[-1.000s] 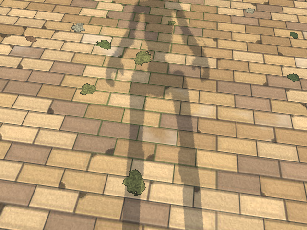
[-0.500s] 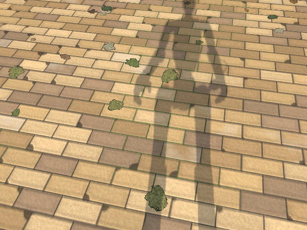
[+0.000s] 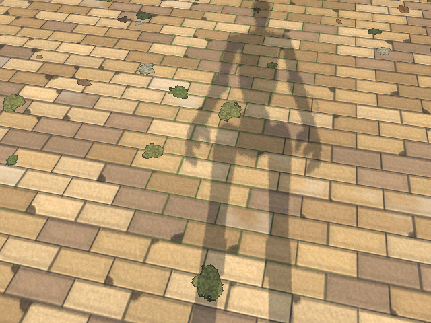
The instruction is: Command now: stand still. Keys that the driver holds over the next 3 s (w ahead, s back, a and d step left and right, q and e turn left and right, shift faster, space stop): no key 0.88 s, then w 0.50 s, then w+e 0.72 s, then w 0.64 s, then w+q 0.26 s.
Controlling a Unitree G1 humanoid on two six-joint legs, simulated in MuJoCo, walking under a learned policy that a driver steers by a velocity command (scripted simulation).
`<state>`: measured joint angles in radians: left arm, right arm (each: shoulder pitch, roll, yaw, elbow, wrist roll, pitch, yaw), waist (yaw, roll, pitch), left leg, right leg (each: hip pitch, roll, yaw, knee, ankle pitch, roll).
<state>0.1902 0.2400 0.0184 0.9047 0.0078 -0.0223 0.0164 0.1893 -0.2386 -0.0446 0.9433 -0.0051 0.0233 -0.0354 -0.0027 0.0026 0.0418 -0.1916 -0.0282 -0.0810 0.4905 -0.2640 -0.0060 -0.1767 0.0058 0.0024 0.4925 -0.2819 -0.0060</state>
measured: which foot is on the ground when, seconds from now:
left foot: down 0.00-1.00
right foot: down 0.00-1.00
